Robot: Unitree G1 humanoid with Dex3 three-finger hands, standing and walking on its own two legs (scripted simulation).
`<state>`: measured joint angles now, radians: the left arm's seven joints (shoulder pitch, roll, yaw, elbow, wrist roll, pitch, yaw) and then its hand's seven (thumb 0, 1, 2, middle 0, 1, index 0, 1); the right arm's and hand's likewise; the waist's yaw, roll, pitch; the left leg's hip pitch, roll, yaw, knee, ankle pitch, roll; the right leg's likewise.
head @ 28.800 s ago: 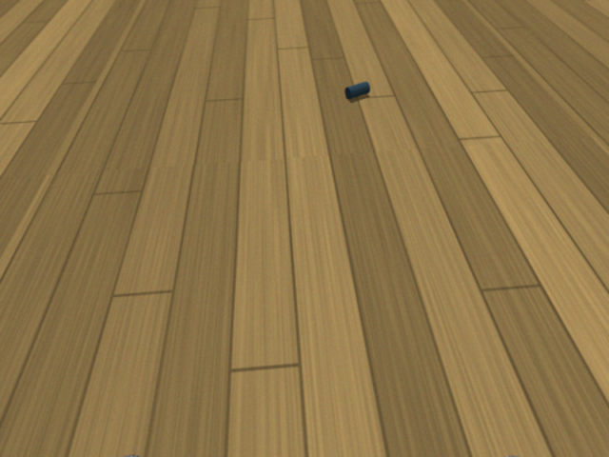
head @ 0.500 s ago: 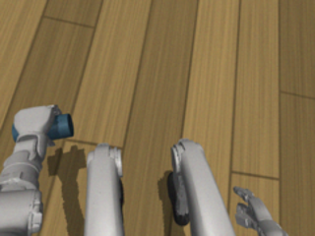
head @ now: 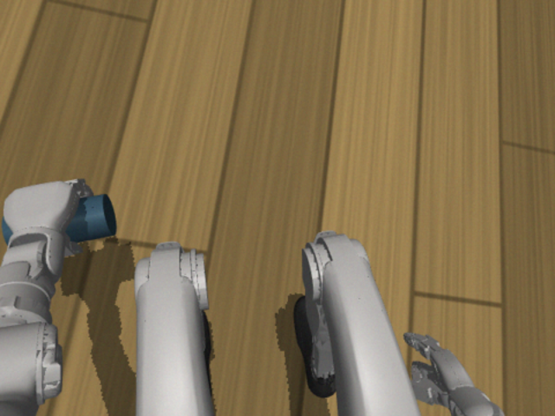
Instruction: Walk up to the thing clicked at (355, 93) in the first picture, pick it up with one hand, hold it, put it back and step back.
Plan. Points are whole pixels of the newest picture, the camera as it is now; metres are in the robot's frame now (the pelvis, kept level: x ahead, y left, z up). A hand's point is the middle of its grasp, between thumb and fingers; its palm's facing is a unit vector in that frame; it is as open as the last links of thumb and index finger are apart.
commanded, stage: lower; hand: left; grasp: from above
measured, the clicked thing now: (64, 223) +0.37 +0.33 -0.20
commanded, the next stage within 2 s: rest in 0.36 s
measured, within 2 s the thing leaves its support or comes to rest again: rests again in 1.98 s
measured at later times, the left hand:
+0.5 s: hand (82, 229) +0.37 +0.32 -0.24, palm faces -0.45 -0.13 -0.88, open 9.7 cm
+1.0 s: hand (92, 232) +0.37 +0.32 -0.29, palm faces -0.45 -0.17 -0.87, open 9.7 cm
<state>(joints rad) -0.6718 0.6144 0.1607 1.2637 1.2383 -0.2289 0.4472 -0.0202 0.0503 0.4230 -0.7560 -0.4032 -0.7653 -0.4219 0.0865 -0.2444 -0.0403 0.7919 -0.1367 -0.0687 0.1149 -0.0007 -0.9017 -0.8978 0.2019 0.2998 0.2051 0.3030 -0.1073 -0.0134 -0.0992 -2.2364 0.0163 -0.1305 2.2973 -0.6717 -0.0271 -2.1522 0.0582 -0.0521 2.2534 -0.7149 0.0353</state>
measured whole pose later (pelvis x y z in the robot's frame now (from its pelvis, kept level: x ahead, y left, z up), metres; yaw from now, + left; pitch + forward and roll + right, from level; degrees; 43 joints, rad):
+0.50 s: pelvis +0.00 +0.00 -0.05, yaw -1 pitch +32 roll -6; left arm -0.72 0.67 0.22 1.42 1.29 -0.28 0.54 -0.02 0.02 0.42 -0.80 -0.38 -0.81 -0.40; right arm 0.04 -0.25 -0.01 0.84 -0.19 -0.07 0.14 0.00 -0.91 -0.90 0.20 0.30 0.20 0.30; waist -0.13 -0.05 -0.05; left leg -2.34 0.01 -0.16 2.46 -0.69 -0.04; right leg -2.26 0.07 -0.07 2.41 -0.72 0.04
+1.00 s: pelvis +0.01 +0.00 -0.07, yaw -4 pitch +30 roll -8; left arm -0.72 0.74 0.26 1.52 1.30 -0.30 0.62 -0.02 0.02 0.44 -0.80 -0.34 -0.81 -0.36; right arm 0.01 -0.27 0.05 0.85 -0.25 -0.11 0.19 0.00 -0.90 -0.89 0.20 0.30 0.20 0.30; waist -0.17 -0.09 0.01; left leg -2.37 0.01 -0.21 2.56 -0.72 -0.05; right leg -2.28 0.09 -0.11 2.48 -0.73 0.04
